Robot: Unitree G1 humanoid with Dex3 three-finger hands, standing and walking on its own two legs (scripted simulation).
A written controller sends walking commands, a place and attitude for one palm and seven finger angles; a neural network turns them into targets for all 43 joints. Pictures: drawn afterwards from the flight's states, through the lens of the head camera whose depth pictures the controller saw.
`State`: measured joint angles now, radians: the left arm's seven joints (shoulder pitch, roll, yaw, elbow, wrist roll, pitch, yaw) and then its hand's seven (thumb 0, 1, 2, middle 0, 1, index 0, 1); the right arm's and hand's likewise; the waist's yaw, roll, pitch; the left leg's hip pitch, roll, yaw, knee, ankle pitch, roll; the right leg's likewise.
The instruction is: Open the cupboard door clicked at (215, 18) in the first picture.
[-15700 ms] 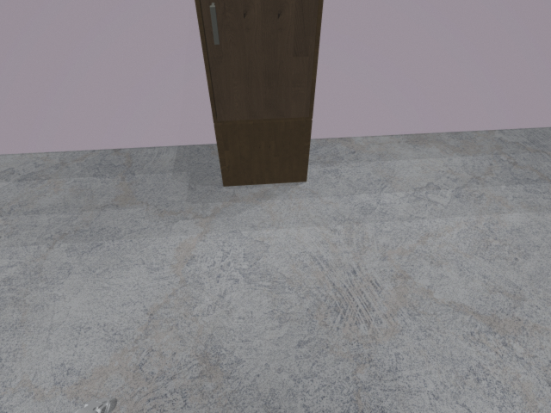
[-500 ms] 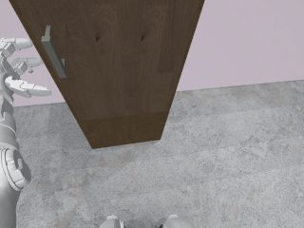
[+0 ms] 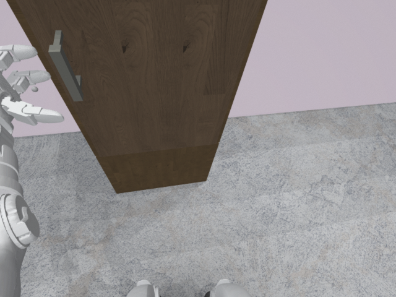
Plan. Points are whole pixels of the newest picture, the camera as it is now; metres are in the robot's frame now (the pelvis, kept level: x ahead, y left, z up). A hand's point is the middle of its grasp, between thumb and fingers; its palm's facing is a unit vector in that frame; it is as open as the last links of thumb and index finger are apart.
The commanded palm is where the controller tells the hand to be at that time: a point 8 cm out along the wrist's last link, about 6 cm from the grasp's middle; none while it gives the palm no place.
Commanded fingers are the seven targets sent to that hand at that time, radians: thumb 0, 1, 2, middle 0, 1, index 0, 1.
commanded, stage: move the hooked fingers beside the handle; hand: left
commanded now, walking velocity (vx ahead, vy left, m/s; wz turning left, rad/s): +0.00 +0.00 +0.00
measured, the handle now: (68, 68) +0.54 +0.23 +0.11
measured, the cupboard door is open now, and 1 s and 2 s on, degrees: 0 0 0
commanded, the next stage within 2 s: slide the fingers in behind the handle in 0.44 s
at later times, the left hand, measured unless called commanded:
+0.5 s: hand (40, 89) +0.49 +0.26 +0.11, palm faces +0.11 -0.99 -0.01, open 14.0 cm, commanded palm +0.46 +0.31 +0.10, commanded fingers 0.00 -0.50 0.30 -0.30 -1.20 -0.30 -1.20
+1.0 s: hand (55, 86) +0.49 +0.24 +0.11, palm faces +0.09 -1.00 +0.00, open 14.0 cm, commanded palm +0.46 +0.28 +0.10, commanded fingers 0.00 -0.50 0.30 -0.30 -1.20 -0.30 -1.20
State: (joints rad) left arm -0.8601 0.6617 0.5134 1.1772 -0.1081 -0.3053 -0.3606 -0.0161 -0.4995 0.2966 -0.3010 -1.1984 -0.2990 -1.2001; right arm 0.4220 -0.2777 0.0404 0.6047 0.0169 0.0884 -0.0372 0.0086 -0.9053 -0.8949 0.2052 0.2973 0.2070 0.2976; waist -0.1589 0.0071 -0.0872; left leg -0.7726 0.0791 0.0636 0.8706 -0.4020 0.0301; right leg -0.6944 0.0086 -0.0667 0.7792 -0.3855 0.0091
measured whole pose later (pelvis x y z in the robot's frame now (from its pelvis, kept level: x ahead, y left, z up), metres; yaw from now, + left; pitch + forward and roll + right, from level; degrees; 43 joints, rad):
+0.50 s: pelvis -0.01 +0.00 +0.00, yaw +0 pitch +17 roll -3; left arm -0.92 0.69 0.49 1.25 -0.09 -0.29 -0.35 -0.02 -0.50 0.30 -0.30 -1.20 -0.30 -1.20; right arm 0.41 -0.29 0.05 0.61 0.02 0.08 -0.04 0.01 -0.91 -0.89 0.21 0.30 0.21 0.30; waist -0.17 0.02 -0.08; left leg -0.80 0.08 0.05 0.89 -0.40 0.03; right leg -0.72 0.01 -0.08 0.80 -0.39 0.00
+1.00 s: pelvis +0.00 +0.00 +0.00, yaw +1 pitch +18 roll -4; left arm -0.88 0.56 0.43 1.13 -0.11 -0.32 -0.28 -0.02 -0.50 0.30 -0.30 -1.20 -0.30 -1.21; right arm 0.41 -0.27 0.03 0.63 0.01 0.07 -0.02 0.01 -0.91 -0.89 0.20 0.30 0.21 0.30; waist -0.15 0.02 -0.10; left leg -0.80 0.07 0.05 0.89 -0.41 0.03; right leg -0.71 0.01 -0.08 0.80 -0.40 0.01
